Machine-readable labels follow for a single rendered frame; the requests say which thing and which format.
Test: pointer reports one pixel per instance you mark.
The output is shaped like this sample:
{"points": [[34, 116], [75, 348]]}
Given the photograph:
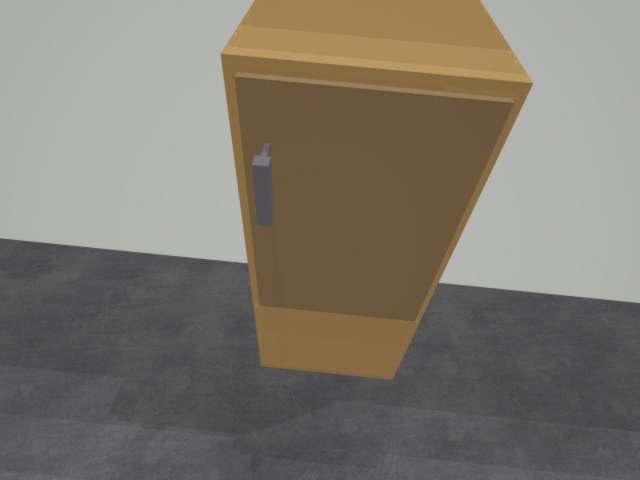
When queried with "handle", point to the handle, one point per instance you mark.
{"points": [[263, 190]]}

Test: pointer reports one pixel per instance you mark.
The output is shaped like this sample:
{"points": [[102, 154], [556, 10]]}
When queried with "cupboard door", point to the cupboard door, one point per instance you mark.
{"points": [[370, 183]]}

